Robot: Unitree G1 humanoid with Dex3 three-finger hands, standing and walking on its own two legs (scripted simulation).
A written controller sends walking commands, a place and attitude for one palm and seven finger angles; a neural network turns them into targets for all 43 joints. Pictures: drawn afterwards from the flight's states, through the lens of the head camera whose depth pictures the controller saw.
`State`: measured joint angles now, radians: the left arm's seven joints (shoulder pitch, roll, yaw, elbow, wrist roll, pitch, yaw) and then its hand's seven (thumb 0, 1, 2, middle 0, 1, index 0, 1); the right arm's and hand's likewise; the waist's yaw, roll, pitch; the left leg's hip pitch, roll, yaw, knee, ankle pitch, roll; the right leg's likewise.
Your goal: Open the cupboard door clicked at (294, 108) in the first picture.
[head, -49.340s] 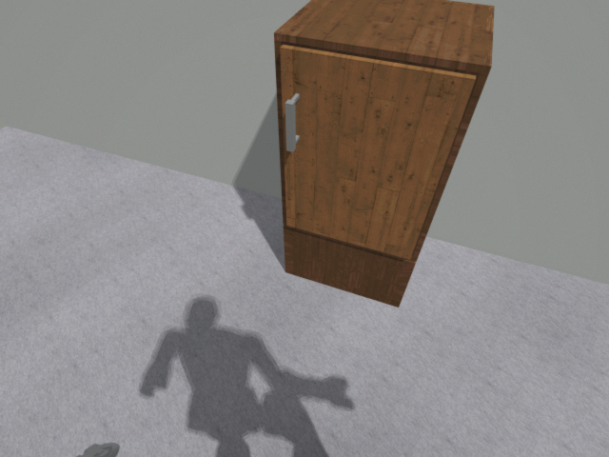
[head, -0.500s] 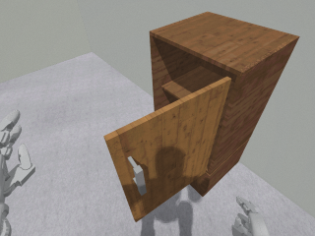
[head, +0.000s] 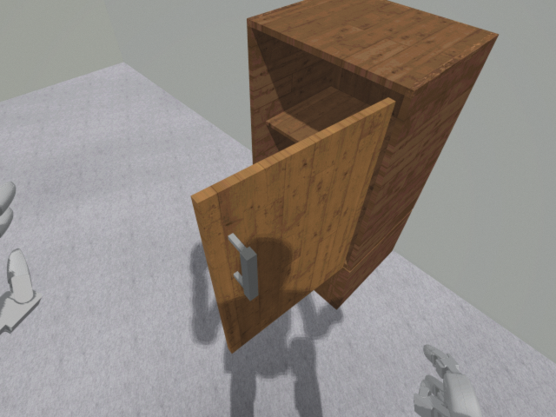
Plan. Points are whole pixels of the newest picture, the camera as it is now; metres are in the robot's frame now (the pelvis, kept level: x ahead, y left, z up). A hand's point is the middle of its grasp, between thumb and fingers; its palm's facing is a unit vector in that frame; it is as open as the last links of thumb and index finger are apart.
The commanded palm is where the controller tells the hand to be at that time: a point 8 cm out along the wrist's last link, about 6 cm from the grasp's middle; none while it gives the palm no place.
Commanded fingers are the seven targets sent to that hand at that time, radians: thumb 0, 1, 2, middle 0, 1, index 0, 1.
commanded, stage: step back with the hand held close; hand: left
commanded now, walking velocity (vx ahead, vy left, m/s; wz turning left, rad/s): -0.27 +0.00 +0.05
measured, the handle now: (243, 267) +0.36 +0.08 -0.03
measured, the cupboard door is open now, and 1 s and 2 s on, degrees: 84 84 84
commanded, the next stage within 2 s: stop stepping back and stand still in 0.48 s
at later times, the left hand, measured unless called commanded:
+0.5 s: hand out of the picture +0.08 +0.29 +0.17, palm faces +0.50 -0.73 -0.47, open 7.5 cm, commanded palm +0.00 +0.32 +0.18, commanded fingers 0.00 0.90 0.90 -0.20 -0.30 -0.20 -0.30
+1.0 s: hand out of the picture -0.01 +0.26 +0.18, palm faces +0.40 -0.82 -0.42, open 7.5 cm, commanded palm -0.08 +0.30 +0.18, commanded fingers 0.00 0.90 0.90 -0.20 -0.30 -0.20 -0.30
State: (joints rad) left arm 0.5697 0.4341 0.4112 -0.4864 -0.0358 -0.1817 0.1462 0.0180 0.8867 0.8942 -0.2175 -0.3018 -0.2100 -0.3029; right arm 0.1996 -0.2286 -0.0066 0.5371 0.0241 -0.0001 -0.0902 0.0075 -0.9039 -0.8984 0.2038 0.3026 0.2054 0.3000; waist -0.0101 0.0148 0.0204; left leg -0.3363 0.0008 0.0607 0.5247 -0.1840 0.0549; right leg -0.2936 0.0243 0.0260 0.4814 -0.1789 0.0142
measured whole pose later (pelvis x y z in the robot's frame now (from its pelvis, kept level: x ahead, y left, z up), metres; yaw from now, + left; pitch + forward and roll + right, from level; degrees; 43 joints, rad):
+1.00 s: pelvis -0.23 +0.00 +0.00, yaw -2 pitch -2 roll -1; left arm 0.51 0.45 0.45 -0.48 -0.07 -0.15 0.16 0.02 0.89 0.89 -0.21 -0.30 -0.21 -0.30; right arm 0.26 -0.17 0.02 0.64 0.00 -0.12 -0.07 0.01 -0.90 -0.90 0.20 0.30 0.21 0.30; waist -0.06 -0.03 -0.01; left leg -0.41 0.01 0.08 0.42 -0.14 0.01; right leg -0.18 0.08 -0.06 0.63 -0.55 -0.04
